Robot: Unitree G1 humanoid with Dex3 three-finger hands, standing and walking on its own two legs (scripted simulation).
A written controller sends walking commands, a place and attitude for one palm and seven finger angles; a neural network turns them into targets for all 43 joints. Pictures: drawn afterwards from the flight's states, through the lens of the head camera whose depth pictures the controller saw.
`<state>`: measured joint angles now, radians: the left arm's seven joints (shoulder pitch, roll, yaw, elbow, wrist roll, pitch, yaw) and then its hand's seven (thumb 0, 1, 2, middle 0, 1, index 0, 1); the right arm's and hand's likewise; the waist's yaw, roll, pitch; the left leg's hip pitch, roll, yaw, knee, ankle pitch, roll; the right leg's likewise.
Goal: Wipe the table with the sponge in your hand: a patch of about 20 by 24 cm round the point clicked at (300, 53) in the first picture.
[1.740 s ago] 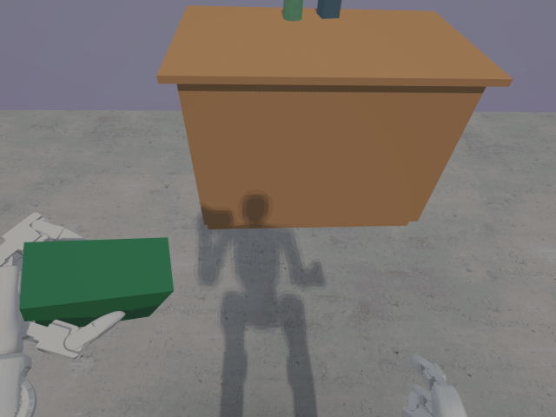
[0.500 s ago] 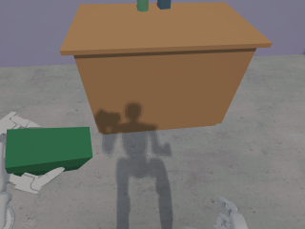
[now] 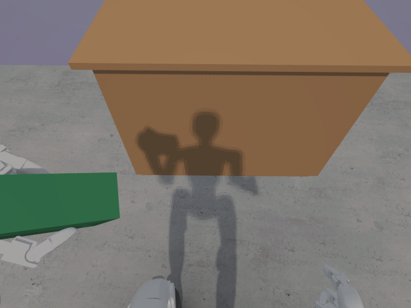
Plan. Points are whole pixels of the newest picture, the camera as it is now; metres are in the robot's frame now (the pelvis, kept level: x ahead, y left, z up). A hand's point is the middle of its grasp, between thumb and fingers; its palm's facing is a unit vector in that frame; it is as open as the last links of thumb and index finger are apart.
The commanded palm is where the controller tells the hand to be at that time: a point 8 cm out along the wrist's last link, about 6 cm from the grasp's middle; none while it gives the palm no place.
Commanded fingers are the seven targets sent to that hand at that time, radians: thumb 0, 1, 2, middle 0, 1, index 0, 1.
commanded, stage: walk to a spot facing it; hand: left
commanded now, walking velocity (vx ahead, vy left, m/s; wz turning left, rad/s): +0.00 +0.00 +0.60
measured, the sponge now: (72, 205) +0.23 +0.20 +0.16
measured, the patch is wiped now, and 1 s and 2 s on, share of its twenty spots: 0.00 0.00 0.00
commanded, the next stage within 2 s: turn to face it in 0.02 s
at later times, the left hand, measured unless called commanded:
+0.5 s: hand (63, 181) +0.26 +0.21 +0.17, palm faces +0.53 -0.77 -0.35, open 10.1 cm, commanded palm +0.21 +0.24 +0.18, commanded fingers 0.00 0.10 1.30 -1.20 -1.60 -1.20 -1.60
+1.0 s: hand (154, 171) +0.28 +0.09 +0.16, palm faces +0.13 -0.87 -0.47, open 10.1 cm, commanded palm +0.24 +0.15 +0.18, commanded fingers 0.00 0.10 1.30 -1.20 -1.60 -1.20 -1.60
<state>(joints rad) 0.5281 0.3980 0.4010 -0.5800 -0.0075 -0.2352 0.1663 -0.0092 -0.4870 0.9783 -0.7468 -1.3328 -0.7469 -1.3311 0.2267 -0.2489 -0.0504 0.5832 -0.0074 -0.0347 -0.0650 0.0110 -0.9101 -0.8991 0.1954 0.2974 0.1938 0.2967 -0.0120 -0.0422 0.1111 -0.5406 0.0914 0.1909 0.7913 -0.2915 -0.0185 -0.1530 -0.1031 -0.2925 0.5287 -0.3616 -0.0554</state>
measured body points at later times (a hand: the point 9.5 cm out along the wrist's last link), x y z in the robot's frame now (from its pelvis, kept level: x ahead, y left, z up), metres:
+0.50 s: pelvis +0.05 -0.04 -0.02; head +0.07 -0.06 +0.43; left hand +0.22 +0.25 +0.19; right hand +0.26 -0.22 -0.11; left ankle +0.10 +0.11 -0.72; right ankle +0.07 -0.15 -0.74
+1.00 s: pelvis +0.01 -0.08 -0.01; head +0.03 -0.09 +0.44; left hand +0.27 +0.14 +0.19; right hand +0.09 -0.33 -0.10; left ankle +0.06 +0.07 -0.74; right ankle -0.01 -0.17 -0.74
